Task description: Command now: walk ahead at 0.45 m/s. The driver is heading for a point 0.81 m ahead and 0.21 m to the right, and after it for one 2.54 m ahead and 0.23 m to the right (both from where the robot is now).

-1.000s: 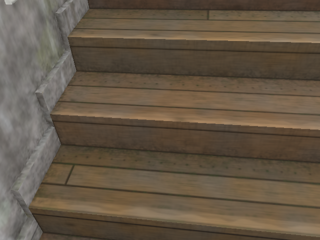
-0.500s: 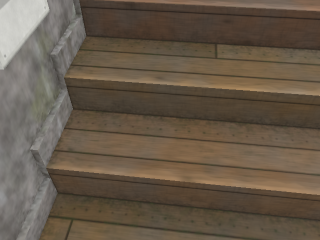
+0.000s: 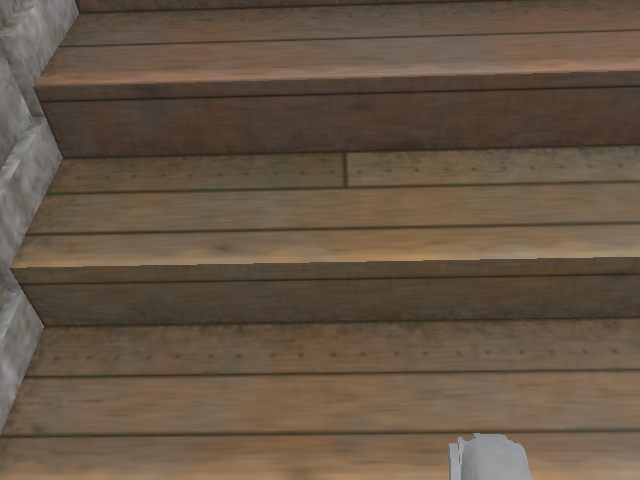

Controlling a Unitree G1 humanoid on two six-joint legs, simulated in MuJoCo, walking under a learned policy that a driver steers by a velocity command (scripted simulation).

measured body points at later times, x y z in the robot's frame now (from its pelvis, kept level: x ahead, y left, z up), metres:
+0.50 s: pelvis +0.25 -0.15 +0.16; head +0.23 -0.19 +0.61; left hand +0.13 +0.01 +0.02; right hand +0.44 -0.28 +0.05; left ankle +0.35 +0.02 -0.23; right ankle +0.20 -0.23 -0.57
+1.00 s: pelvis +0.53 -0.14 +0.33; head +0.50 -0.12 +0.77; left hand +0.74 +0.05 +0.25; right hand +0.46 -0.33 +0.17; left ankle +0.53 -0.06 -0.40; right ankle +0.59 -0.32 -0.08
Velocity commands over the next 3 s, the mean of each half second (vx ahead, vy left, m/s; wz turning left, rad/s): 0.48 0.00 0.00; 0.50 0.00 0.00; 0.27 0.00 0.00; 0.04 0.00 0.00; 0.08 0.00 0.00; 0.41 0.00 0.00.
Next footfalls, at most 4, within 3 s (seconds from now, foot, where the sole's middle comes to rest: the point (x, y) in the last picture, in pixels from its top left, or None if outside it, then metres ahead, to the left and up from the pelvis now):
0.12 right None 0.24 -0.23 -0.60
0.72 left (353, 395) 0.57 -0.06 -0.44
1.24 right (446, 206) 0.84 -0.26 -0.27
1.74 left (330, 202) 0.87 -0.05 -0.27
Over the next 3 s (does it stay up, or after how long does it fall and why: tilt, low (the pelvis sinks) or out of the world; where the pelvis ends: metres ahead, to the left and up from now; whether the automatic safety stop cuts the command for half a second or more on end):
stays up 1.03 -0.12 0.58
